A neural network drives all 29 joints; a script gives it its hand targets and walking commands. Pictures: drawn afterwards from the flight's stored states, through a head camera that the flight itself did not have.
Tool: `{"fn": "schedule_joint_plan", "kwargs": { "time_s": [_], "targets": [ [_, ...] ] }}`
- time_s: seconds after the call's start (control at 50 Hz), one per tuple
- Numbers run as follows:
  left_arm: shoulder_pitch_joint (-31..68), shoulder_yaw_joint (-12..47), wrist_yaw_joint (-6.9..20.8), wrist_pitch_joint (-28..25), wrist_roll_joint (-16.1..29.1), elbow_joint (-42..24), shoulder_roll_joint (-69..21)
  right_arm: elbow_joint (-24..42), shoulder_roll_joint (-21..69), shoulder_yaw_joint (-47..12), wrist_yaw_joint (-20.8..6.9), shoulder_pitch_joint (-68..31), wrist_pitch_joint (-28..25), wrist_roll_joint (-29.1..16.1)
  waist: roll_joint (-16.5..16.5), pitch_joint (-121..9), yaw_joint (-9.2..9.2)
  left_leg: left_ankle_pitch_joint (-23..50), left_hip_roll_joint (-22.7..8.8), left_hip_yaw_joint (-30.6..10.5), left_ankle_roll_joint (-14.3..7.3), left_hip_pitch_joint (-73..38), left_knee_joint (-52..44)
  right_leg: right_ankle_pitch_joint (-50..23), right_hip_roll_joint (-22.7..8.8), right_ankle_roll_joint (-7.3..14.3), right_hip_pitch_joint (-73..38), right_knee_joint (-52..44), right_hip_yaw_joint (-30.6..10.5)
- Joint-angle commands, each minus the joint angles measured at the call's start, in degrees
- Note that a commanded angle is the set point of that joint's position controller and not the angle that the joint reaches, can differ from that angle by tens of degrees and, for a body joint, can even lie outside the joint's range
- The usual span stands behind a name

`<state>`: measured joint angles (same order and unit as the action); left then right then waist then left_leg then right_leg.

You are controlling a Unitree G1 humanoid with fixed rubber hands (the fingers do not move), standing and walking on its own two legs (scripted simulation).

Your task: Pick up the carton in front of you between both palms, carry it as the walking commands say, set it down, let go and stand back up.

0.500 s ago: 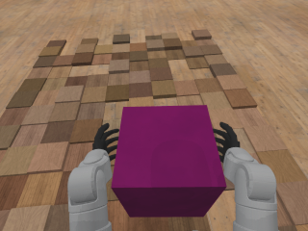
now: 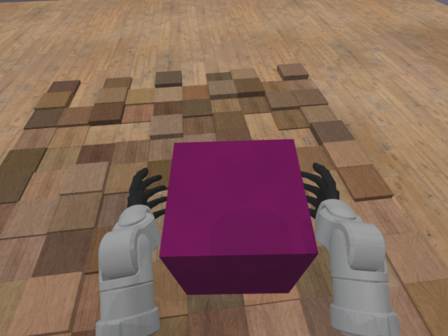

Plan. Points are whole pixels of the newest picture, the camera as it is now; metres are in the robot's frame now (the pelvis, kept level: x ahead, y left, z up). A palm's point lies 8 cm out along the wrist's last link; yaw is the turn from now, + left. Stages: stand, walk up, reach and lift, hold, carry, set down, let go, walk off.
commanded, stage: carry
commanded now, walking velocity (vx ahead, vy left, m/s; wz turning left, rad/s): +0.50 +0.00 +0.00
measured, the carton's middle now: (235, 223) +0.32 -0.01 +0.03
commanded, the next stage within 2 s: none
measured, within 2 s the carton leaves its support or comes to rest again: neither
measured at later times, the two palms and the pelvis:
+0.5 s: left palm (156, 110) +0.65 +0.16 +0.07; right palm (269, 101) +0.68 -0.15 +0.07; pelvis +0.33 -0.02 +0.00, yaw +3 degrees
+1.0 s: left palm (156, 45) +0.98 +0.19 +0.11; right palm (247, 42) +0.96 -0.12 +0.11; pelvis +0.65 +0.04 +0.02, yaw +0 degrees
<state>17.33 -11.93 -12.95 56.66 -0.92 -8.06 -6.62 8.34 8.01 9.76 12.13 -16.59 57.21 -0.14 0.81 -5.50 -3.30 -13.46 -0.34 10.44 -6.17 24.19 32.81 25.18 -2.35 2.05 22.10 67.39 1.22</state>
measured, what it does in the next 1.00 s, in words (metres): walks ahead: right foot, then left foot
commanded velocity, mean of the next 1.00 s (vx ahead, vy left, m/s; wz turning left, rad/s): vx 0.50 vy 0.00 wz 0.00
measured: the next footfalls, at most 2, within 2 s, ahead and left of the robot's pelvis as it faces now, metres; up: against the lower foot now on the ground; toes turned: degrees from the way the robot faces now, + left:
right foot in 0.38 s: +0.45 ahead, -0.08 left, +0.01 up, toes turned -3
left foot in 0.82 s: +0.72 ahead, +0.12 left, +0.01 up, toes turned +5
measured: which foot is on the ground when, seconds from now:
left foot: down 0.00-0.40, up 0.42-0.80, down 0.82-1.00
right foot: up 0.00-0.36, down 0.38-0.84, up 0.86-1.00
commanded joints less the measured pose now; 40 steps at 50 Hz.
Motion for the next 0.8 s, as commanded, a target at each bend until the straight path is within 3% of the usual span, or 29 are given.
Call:
{"fn": "schedule_joint_plan", "kwargs": {
  "time_s": [0.0, 0.04, 0.16, 0.26, 0.3, 0.32, 0.34, 0.36, 0.38, 0.4, 0.42, 0.44, 0.46, 0.5, 0.58, 0.66, 0.68, 0.74, 0.76, 0.78],
  "targets": [
    [33.37, 28.18, -0.99, -1.15, 7.15, -4.03, -34.61, 8.47, 32.55, -30.67, 0.05, -39.0, -2.6, -10.97, -6.24, -16.69, 1.26, 4.99, -16.9, -24.86, -4.4, -21.86, -15.88, -6.35, -2.73, 0.89, 14.8, -0.98, -1.83],
    [35.58, 27.44, -1.38, -1.08, 6.47, -2.26, -33.41, 5.64, 32.16, -29.29, 0.08, -40.0, -2.4, -11.12, -8.6, -17.95, 1.6, 7.18, -15.43, -21.47, -4.85, -23.74, -15.5, -9.95, -2.36, 0.28, 17.28, -0.69, -0.9],
    [39.84, 24.92, -0.95, 0.47, 4.74, 4.02, -34.35, -2.94, 33.25, -25.35, 0.57, -41.45, -0.76, -7.32, -5.37, -13.61, -0.34, 18.61, -12.08, -14.22, -5.59, -30.18, -14.69, -16.43, -2.1, -0.79, 27.08, -14.43, 2.51],
    [43.92, 25.1, 0.9, 1.49, 4.8, 8.05, -39.84, -6.47, 37.75, -24.96, -0.23, -44.63, 0.03, -5.36, -7.29, -9.88, -1.31, 30.57, -9.91, -9.22, -3.93, -31.09, -12.69, -22.88, 0.96, 1.64, 20.57, -30.67, 7.81],
    [44.28, 25.39, 1.53, 1.57, 4.77, 8.84, -41.84, -7.14, 40.01, -25.51, -0.57, -44.86, 0.04, -4.98, -8.64, -10.57, 0.2, 43.65, -9.88, -6.72, -2.1, -30.85, -9.38, -23.18, 3.82, 3.1, 12.41, -34.97, 10.64],
    [43.51, 25.53, 1.8, 1.5, 4.59, 9.43, -42.47, -7.25, 41.07, -25.81, -0.73, -44.58, 0.02, -4.75, -9.96, -13.08, 2.07, 50.34, -9.95, -5.61, -0.4, -31.13, -4.54, -22.86, 4.89, 3.56, 5.99, -36.29, 11.06],
    [42.27, 25.68, 2.14, 1.28, 4.49, 9.71, -43.39, -7.2, 42.14, -26.15, -0.91, -44.49, -0.03, -4.33, -9.9, -16.94, 5.24, 51.87, -9.21, -2.91, 2.03, -29.82, 4.19, -23.93, 6.02, 3.59, -4.06, -39.97, 11.86],
    [41.38, 25.77, 2.5, 0.93, 4.2, 9.74, -44.4, -7.18, 43.15, -26.52, -1.08, -43.97, -0.11, -3.83, -5.83, -21.03, 7.09, 42.83, -7.21, -0.79, 3.77, -23.42, 15.52, -23.96, 4.26, 3.18, -16.99, -41.48, 10.14],
    [42.11, 26.16, 2.51, 0.41, 3.97, 9.35, -44.47, -6.45, 45.03, -27.1, -1.48, -44.04, -0.23, -3.99, 6.83, -28.42, 6.47, 19.37, -1.98, -3.7, 5.7, -3.53, 31.62, -24.56, -11.63, 10.4, -36.36, -37.77, -14.63],
    [40.98, 27.27, 2.71, -0.2, 5.34, 9.4, -46.72, -5.01, 45.17, -27.25, -1.77, -43.33, -0.39, -3.74, 15.72, -29.46, 8.23, -14.11, 6.11, -7.74, 6.2, 8.93, 42.97, -22.35, -16.55, 15.69, -41.44, -44.3, -32.23],
    [40.51, 28.57, 3.31, -0.77, 6.61, 7.07, -48.15, -4.79, 47.16, -28.34, -1.81, -43.91, -0.91, -4.42, 12.44, -27.46, 7.8, -14.65, 3.07, -12.28, 4.7, 13.99, 48.19, -25.13, -16.51, 15.53, -40.43, -44.53, -30.25],
    [41.5, 30.78, 3.88, -1.43, 8.01, 4.77, -50.13, -3.94, 48.35, -28.24, -1.93, -43.26, -1.71, -4.58, 6.0, -26.39, 8.28, -12.01, 1.67, -13.38, 4.15, 15.25, 46.59, -30.63, -15.77, 14.37, -38.27, -43.9, -26.43],
    [42.38, 32.33, 4.45, -2.18, 8.92, 2.3, -51.25, -2.99, 49.15, -28.43, -2.07, -42.92, -2.56, -4.46, 2.3, -24.41, 7.84, -10.4, 0.35, -12.69, 4.01, 15.5, 43.43, -34.43, -14.34, 12.92, -34.74, -43.68, -22.2],
    [42.62, 35.09, 5.28, -3.77, 10.26, -0.84, -52.36, -2.5, 49.52, -28.6, -2.31, -39.88, -4.0, -3.2, 2.45, -24.31, 7.13, -8.85, -1.65, -12.72, 4.72, 14.54, 36.6, -33.55, -12.79, 11.63, -31.75, -44.41, -17.24],
    [36.72, 38.02, 6.06, -5.83, 10.99, -3.26, -49.9, -0.93, 46.94, -30.14, -2.45, -33.73, -6.24, -2.12, 5.85, -23.53, 8.0, -8.25, -1.31, -9.29, 5.87, 16.03, 24.1, -38.73, -11.06, 12.27, -31.27, -44.31, -11.79],
    [32.72, 38.11, 5.82, -5.96, 11.05, -3.3, -46.47, 1.14, 43.44, -30.39, -2.12, -31.47, -6.41, -1.97, 7.03, -19.34, 8.26, 2.61, -1.31, -6.83, 6.09, 15.43, 11.99, -39.62, -8.0, 11.12, -28.4, -44.44, -6.88],
    [32.37, 37.68, 5.56, -5.84, 10.71, -3.23, -45.29, 1.57, 42.25, -30.22, -1.98, -31.82, -6.27, -2.1, 6.67, -17.74, 8.49, 6.81, -0.12, -4.84, 6.28, 12.41, 7.8, -39.81, -5.97, 10.41, -25.9, -44.37, -4.22],
    [31.78, 35.33, 3.98, -5.06, 8.65, -1.62, -40.82, 1.74, 38.0, -29.3, -1.51, -33.3, -5.23, -2.61, 7.97, -14.33, 8.64, 13.66, 1.83, -1.91, 5.44, 4.95, -2.27, -40.37, -4.38, 8.9, -22.21, -42.81, -0.84],
    [31.21, 34.32, 3.25, -4.63, 7.55, -0.59, -39.63, 1.22, 36.77, -28.7, -1.33, -33.43, -4.72, -2.81, 8.1, -14.39, 7.29, 11.61, 2.17, -1.3, 4.73, -0.31, -4.97, -41.83, -5.47, 8.0, -20.03, -40.46, -0.37],
    [31.19, 33.37, 2.54, -4.07, 6.5, 0.41, -38.7, -0.3, 35.68, -27.75, -1.05, -32.51, -4.2, -2.63, 6.87, -17.46, 4.38, 8.33, 2.27, -0.6, 3.36, -9.77, -7.08, -43.95, -4.89, 6.34, -17.54, -32.41, 2.69]
  ]
}}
